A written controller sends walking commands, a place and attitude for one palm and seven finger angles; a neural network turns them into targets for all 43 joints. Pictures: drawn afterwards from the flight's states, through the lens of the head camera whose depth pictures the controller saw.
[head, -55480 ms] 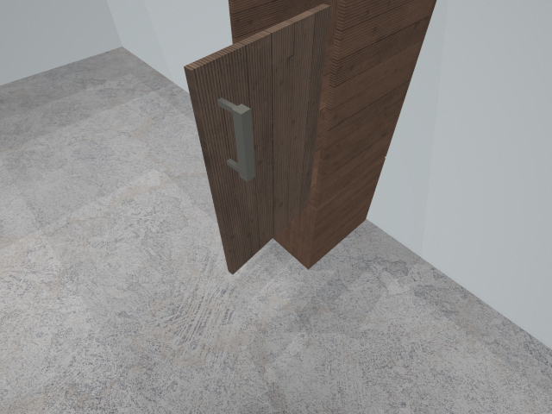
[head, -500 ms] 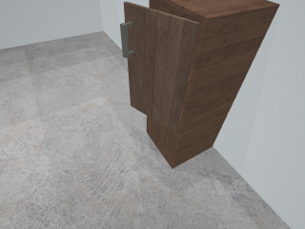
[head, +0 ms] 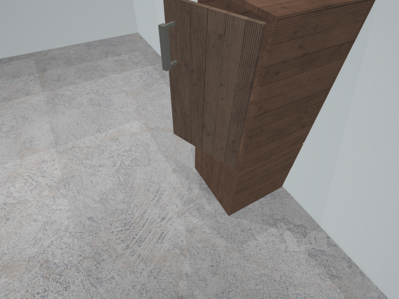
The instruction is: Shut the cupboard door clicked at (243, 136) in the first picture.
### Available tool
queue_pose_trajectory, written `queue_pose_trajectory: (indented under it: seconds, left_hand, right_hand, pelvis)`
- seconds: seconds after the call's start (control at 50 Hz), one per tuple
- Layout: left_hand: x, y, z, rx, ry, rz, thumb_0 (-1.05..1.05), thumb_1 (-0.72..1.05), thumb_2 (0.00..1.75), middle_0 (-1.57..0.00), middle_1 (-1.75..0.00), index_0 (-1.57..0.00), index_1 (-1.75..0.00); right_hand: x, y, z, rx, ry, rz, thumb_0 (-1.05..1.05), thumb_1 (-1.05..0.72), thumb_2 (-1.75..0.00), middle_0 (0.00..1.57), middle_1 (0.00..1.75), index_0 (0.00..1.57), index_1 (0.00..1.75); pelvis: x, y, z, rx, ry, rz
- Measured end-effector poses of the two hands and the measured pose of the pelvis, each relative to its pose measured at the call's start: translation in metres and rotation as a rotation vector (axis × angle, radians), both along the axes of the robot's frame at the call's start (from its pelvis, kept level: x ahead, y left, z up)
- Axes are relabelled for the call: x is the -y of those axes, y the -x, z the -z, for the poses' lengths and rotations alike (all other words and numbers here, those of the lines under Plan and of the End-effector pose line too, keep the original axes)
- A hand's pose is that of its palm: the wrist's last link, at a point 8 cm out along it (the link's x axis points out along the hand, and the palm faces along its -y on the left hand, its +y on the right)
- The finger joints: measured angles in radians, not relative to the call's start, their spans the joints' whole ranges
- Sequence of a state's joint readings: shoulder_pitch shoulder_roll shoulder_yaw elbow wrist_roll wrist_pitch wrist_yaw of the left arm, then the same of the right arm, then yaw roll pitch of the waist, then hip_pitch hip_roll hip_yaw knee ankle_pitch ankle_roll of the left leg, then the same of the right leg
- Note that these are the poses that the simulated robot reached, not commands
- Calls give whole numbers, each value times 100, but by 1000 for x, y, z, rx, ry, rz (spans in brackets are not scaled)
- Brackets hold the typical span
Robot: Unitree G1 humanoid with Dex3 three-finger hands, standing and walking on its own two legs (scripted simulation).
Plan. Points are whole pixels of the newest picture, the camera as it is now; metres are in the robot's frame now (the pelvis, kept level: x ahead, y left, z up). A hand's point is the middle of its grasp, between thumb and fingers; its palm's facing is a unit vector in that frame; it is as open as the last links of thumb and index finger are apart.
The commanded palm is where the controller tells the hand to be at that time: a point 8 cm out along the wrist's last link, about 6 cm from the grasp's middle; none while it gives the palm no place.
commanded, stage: look to check the result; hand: left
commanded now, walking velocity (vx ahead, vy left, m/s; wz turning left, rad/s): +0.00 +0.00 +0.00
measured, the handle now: (169, 46) +0.84 +0.15 +0.11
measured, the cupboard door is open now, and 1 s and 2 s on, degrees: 22 22 22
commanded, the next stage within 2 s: walk to a spot facing it in 0.04 s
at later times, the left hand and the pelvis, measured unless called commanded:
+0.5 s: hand out of the picture +0.00 +0.19 -0.21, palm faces +0.16 -0.97 -0.20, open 7.4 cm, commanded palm none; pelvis +0.00 +0.01 -0.02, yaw +7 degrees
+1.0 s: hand out of the picture -0.02 +0.21 -0.16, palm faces +0.39 -0.87 -0.31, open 7.4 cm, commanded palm none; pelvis +0.00 -0.03 -0.01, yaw +26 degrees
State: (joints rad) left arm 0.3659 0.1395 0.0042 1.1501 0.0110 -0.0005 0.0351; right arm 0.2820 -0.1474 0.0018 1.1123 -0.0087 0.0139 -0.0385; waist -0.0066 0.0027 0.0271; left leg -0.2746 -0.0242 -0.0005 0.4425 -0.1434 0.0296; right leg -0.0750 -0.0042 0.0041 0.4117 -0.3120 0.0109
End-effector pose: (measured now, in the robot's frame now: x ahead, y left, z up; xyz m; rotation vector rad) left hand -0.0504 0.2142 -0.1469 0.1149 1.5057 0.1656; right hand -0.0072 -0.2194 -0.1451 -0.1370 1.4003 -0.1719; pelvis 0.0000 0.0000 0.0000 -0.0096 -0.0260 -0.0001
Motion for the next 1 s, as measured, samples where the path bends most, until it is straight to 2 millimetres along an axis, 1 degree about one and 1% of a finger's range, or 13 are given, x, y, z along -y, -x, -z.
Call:
queue_pose_trajectory:
  seconds: [0.22,0.32,0.4,0.5,0.54,0.64,0.7,0.74,0.8,0.84,0.88,0.94,1.0]
  left_hand:
    - [5,-15,1,30,3,4,0,91,90,-19,-30,-20,-30]
    - [3,-20,5,54,-7,-29,0,91,90,-20,-30,-20,-30]
    - [-6,-25,14,80,-18,-67,1,91,90,-20,-30,-20,-30]
    - [-28,-38,27,118,-35,-102,1,91,90,-20,-30,-20,-30]
    - [-37,-45,23,135,-51,-100,1,91,90,-20,-30,-20,-30]
    - [-54,-70,-1,243,-97,-102,1,91,90,-20,-30,-20,-30]
    - [-58,-80,-14,308,-126,-116,1,91,90,-19,-30,-20,-30]
    - [-58,-81,-21,338,-146,-131,1,91,90,-19,-30,-20,-30]
    - [-55,-72,-27,363,-181,-167,1,91,90,-19,-30,-20,-30]
    - [-51,-56,-25,349,-211,-184,0,91,90,-20,-30,-20,-30]
    - [-46,-39,-25,299,-217,-221,0,91,90,-20,-30,-20,-30]
    - [-37,-19,-24,248,-211,-261,1,91,90,-20,-30,-20,-30]
    - [-30,-4,-18,226,-192,-310,1,91,90,-20,-30,-20,-30]
  right_hand:
    - [7,-8,-1,10,7,-4,0,-91,-89,20,30,20,30]
    - [10,-10,3,-11,7,-25,0,-91,-89,20,30,20,30]
    - [12,-17,7,-26,23,-53,0,-91,-89,20,30,20,30]
    - [11,-38,9,3,57,-106,1,-91,-89,20,30,20,30]
    - [10,-47,5,27,64,-130,1,-91,-89,20,30,20,30]
    - [15,-67,-10,60,72,-198,0,-91,-89,21,30,21,30]
    - [24,-81,-15,70,80,-244,0,-91,-89,21,30,21,30]
    - [31,-91,-17,78,86,-273,0,-91,-89,21,30,21,30]
    - [44,-110,-15,91,87,-307,1,-91,-89,21,30,21,30]
    - [50,-124,-10,107,86,-320,1,-91,-89,21,30,21,30]
    - [53,-136,-10,118,87,-342,1,-91,-89,20,30,21,30]
    - [47,-152,-12,131,70,-382,1,-91,-89,20,30,20,30]
    - [32,-168,-12,125,52,-449,1,-91,-89,20,30,20,30]
  pelvis:
    - [4,-4,0,1,-2,-4]
    - [5,-3,5,-5,6,-42]
    - [1,-4,13,-1,23,-84]
    - [-9,-4,24,4,16,-122]
    - [-9,0,21,-9,18,-134]
    - [-5,8,7,-51,37,-187]
    - [1,11,2,-68,53,-232]
    - [7,12,1,-74,58,-264]
    - [19,11,3,-83,46,-310]
    - [27,11,9,-91,14,-322]
    - [28,10,7,-77,17,-356]
    - [28,6,5,-64,-1,-403]
    - [26,2,5,-59,-24,-461]
